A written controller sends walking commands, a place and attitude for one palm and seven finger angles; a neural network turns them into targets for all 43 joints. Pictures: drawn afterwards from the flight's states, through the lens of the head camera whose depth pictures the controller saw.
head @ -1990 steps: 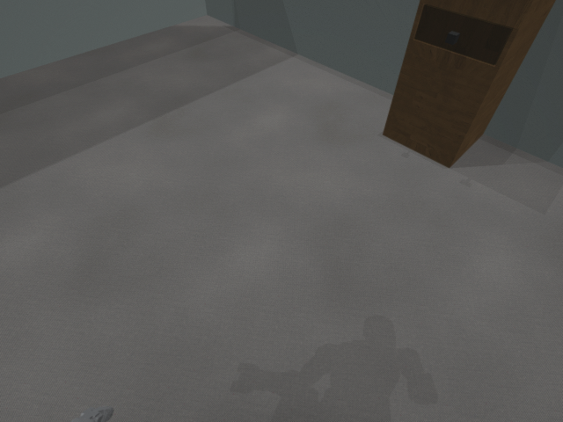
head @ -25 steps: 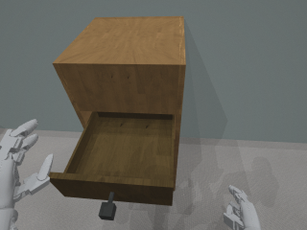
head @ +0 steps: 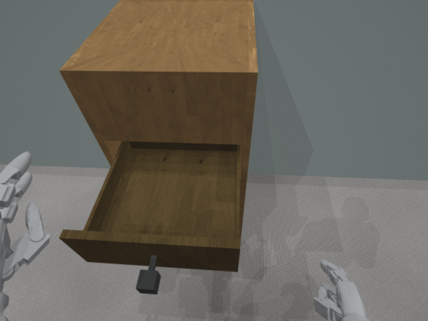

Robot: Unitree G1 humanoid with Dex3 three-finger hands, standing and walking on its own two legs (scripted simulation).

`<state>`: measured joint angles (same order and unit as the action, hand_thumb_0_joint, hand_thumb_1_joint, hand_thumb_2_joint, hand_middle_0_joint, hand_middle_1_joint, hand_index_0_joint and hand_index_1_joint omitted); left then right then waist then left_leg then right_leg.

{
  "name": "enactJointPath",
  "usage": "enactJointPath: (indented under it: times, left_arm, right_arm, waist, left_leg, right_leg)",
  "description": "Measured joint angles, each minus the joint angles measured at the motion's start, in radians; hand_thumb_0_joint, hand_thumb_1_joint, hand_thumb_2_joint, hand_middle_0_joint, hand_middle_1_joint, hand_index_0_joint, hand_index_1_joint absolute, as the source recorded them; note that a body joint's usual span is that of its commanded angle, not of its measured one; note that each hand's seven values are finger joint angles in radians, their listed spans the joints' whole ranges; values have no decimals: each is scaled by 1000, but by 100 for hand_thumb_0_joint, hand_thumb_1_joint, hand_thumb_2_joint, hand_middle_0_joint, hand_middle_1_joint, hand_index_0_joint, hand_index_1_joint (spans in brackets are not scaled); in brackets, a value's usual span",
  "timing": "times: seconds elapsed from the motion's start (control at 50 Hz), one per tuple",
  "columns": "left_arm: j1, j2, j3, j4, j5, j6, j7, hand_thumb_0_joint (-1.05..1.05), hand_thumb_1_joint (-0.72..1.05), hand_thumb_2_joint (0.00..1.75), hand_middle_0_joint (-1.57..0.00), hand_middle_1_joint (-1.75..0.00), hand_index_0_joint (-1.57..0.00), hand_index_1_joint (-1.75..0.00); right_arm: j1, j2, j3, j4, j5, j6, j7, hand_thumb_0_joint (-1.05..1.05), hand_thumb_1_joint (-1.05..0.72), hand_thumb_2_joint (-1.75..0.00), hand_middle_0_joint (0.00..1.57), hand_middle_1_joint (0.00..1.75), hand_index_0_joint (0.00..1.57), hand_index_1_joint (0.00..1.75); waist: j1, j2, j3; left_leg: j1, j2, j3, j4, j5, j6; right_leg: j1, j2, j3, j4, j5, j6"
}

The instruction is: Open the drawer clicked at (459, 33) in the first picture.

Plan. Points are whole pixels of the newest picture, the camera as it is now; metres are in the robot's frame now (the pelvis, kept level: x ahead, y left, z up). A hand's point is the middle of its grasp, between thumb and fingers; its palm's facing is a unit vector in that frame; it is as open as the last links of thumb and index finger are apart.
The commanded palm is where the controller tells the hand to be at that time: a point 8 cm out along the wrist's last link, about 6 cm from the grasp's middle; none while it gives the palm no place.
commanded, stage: step back with the hand held close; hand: left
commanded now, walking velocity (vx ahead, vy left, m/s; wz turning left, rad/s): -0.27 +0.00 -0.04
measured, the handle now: (150, 273) +0.24 +0.17 -0.12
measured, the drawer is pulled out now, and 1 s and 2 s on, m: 0.29 0.29 0.29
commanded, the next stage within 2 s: stop stepping back and stand still in 1.42 s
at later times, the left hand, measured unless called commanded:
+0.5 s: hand (17, 280) +0.15 +0.25 +0.15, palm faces +0.30 -0.83 -0.47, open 7.4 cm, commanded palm +0.08 +0.29 +0.18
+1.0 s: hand (16, 299) +0.12 +0.24 +0.16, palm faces +0.28 -0.85 -0.45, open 7.4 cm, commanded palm +0.05 +0.29 +0.18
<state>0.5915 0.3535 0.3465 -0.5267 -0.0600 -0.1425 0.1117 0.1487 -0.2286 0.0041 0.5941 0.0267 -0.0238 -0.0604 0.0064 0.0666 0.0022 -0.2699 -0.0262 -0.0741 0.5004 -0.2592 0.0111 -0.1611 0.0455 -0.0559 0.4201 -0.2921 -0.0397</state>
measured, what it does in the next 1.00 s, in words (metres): shifts its weight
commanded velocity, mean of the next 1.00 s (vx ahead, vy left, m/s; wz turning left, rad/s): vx -0.32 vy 0.00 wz -0.03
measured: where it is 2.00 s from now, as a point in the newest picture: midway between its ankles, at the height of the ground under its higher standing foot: outside the picture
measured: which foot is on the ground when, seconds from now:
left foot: down 0.00-1.00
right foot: down 0.00-1.00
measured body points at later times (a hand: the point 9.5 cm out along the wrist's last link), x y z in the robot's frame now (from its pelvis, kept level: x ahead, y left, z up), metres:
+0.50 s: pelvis -0.05 +0.01 -0.01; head -0.01 +0.03 +0.44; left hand +0.12 +0.29 +0.18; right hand +0.14 -0.21 -0.08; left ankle +0.00 +0.11 -0.74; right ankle -0.05 -0.09 -0.74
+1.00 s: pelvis -0.08 +0.01 -0.02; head -0.04 +0.04 +0.43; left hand +0.10 +0.28 +0.18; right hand +0.10 -0.23 -0.09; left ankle -0.03 +0.12 -0.72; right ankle -0.05 -0.09 -0.74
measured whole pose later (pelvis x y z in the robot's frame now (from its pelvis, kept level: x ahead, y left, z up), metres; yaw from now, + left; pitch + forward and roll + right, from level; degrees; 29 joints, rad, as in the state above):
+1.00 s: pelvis -0.08 +0.01 -0.02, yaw +0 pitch +4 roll -2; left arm 0.64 0.43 0.37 -0.69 -0.06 -0.20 0.15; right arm 0.15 -0.20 -0.02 0.60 0.02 -0.05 -0.05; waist -0.02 -0.02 0.02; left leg -0.53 -0.03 -0.06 0.79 -0.35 0.00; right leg -0.41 0.04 -0.06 0.59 -0.25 -0.04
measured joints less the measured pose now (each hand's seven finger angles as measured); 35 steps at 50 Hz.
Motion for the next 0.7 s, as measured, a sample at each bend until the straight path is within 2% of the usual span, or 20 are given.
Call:
enactJointPath:
  times: [0.16, 0.32, 0.46, 0.7]
  left_arm:
    - [84, 33, -14, -58, 0, 11, 0, 1, 89, 90, -21, -30, -21, -30]
    - [82, 77, 29, -120, -4, 2, 21, 1, 89, 90, -21, -30, -21, -30]
    - [79, 69, 33, -135, -5, -13, 28, 1, 89, 90, -21, -30, -21, -30]
    - [56, 51, 24, -136, 2, -36, 50, 1, 89, 90, -21, -30, -21, -30]
  right_arm:
    - [-9, -7, -29, -17, 6, 46, -17, 1, -91, -90, 20, 30, 20, 30]
    - [-15, 21, -18, -34, 0, 34, -19, 1, -91, -90, 20, 30, 20, 30]
    - [-22, 41, 2, -43, -1, 10, -11, 1, -91, -90, 20, 30, 20, 30]
    - [12, 29, 4, -16, -7, -12, -11, 1, -91, -90, 20, 30, 20, 30]
  waist:
    - [-17, -28, 19]
    - [-14, -66, 22]
    - [-11, -69, 10]
    - [-9, -74, 1]
  left_leg:
    - [-61, -11, 8, 23, 12, 11]
    - [-107, -17, 12, 31, 38, 17]
    - [-152, -9, 8, 65, 47, 14]
    - [-190, 6, 0, 100, 54, 11]
  right_leg:
    - [-69, -12, 4, 39, 3, 13]
    - [-125, -20, 5, 71, 17, 20]
    - [-167, -12, 0, 97, 30, 17]
    - [-188, 4, -9, 98, 55, 14]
